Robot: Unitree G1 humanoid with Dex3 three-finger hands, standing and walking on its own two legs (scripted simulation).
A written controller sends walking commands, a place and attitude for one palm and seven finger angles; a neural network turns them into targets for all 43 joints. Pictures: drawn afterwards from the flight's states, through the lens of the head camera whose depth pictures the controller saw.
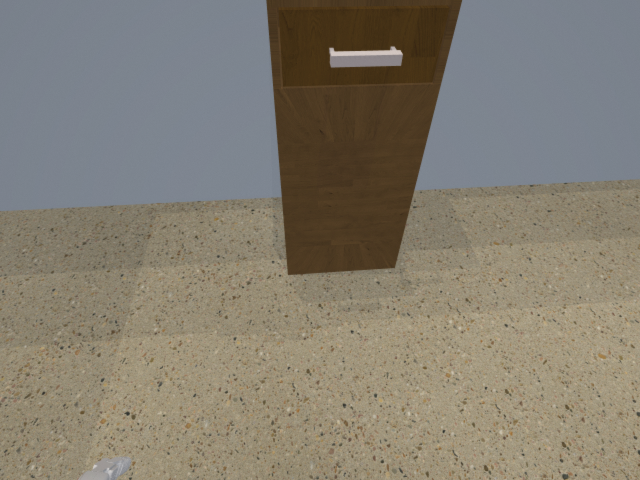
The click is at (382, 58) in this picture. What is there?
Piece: drawer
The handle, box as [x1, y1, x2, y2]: [329, 46, 402, 67]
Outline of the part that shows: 402,54 400,50 396,50 394,46 390,47 389,50 381,51 334,51 333,48 329,48 331,67 400,65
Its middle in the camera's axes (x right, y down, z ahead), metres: +0.10 -0.43 +0.91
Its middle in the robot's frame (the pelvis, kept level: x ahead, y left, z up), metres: +0.99 -0.05 +0.10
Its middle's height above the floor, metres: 0.87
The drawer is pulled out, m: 0.00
